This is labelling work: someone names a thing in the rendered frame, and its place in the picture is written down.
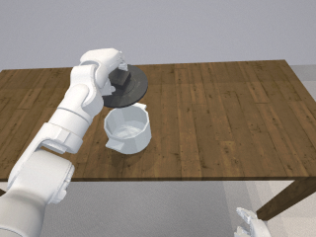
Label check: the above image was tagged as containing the robot left forearm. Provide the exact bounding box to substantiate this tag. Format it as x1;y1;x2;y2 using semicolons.
7;58;109;190

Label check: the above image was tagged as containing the pot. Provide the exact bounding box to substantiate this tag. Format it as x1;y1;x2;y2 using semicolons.
104;103;152;154

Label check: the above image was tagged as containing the right robot hand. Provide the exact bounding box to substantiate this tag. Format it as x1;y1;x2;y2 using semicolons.
234;207;272;237

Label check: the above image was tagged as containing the knob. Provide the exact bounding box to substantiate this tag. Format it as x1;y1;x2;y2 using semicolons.
108;68;131;90

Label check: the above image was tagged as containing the left robot upper arm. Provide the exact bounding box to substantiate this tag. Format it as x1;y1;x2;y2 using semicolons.
0;147;75;237

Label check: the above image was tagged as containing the lid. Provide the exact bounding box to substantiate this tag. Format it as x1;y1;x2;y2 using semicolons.
102;64;148;109

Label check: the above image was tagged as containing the left robot hand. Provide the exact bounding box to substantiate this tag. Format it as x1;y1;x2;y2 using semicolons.
80;48;128;96

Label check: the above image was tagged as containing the table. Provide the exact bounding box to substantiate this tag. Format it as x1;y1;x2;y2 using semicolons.
0;59;316;221

